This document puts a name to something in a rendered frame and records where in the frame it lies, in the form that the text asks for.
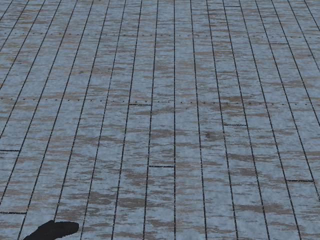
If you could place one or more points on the left robot hand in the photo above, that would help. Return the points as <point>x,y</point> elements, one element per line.
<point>52,230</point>

